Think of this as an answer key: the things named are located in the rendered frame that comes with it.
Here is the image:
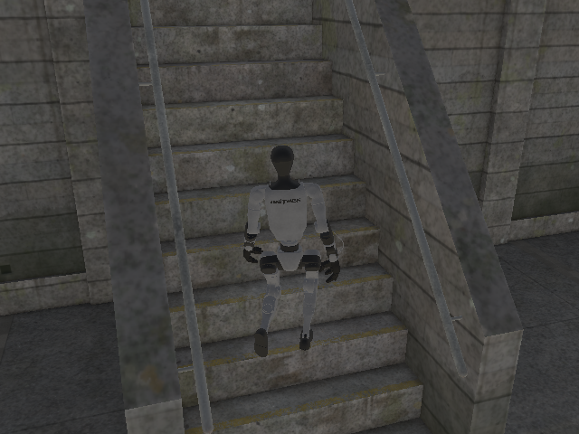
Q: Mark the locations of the stairs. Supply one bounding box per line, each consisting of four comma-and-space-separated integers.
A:
128, 0, 432, 434

